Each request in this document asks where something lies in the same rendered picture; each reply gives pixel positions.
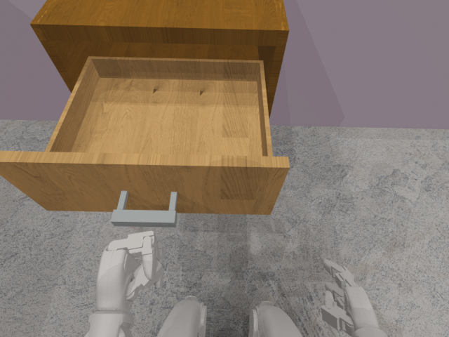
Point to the robot left forearm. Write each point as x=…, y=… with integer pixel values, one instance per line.
x=110, y=323

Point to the drawer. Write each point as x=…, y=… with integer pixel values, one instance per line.
x=152, y=126

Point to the right robot hand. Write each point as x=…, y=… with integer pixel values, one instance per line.
x=354, y=309

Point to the robot thigh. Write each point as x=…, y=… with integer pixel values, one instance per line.
x=186, y=319
x=271, y=321

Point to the handle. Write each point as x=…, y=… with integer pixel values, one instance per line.
x=144, y=218

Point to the cabinet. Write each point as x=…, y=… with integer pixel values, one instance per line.
x=72, y=30

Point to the left robot hand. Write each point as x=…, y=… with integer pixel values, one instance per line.
x=140, y=256

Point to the robot right thigh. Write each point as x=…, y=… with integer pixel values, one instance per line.
x=271, y=321

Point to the robot left thigh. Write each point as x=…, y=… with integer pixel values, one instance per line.
x=186, y=319

